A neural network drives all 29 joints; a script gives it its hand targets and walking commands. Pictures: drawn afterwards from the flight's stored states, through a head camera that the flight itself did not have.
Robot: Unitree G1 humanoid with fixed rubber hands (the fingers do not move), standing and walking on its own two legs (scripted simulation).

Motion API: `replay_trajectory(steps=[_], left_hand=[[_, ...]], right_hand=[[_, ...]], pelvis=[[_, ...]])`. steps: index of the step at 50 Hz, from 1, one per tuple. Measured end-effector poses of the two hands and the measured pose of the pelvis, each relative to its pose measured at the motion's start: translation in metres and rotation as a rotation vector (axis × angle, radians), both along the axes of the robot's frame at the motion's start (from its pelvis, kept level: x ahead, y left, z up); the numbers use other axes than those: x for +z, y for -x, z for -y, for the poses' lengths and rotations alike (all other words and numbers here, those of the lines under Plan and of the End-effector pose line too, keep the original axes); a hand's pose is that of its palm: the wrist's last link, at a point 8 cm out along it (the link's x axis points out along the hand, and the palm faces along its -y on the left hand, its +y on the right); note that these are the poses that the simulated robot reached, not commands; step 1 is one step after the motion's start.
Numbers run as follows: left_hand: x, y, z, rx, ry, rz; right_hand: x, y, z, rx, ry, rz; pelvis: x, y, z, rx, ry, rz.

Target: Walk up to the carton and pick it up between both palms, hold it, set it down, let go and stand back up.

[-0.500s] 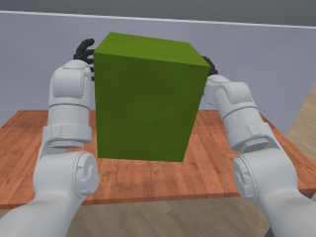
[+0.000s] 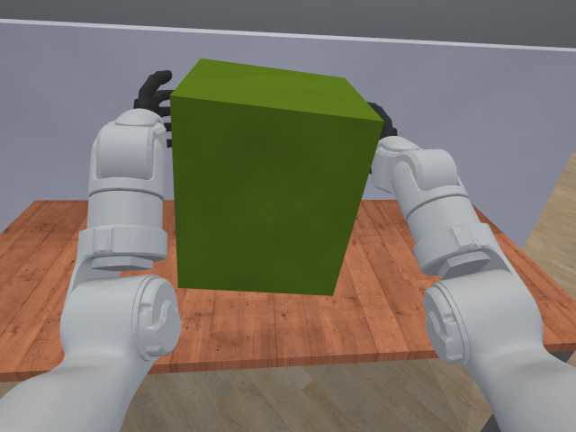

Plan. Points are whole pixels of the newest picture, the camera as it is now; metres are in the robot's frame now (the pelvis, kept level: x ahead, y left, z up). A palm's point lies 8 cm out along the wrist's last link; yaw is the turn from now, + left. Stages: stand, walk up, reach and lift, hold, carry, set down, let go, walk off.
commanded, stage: hold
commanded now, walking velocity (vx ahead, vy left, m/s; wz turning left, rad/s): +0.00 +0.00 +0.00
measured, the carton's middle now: (266, 176) +0.38 +0.01 +0.26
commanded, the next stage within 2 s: set down in 0.62 s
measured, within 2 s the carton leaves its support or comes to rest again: neither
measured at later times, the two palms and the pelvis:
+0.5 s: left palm (148, 127) +0.37 +0.15 +0.33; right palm (382, 153) +0.36 -0.15 +0.30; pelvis +0.00 +0.00 +0.00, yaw +0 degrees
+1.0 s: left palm (144, 100) +0.38 +0.15 +0.36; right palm (377, 146) +0.37 -0.14 +0.31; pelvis +0.00 +0.00 +0.00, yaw +0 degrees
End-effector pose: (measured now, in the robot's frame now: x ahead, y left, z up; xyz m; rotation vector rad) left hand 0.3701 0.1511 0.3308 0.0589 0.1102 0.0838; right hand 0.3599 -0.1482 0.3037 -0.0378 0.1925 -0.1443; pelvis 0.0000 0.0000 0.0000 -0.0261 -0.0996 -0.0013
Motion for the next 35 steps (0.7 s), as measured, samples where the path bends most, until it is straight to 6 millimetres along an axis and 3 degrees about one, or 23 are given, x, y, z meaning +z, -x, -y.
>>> replay_trajectory(steps=[35], left_hand=[[0.0037,0.0015,-0.0011,0.003,0.015,0.014]], right_hand=[[0.0022,0.0005,-0.0012,0.004,0.001,0.011]], pelvis=[[0.0,-0.0001,0.0002,0.0,0.0,0.0]])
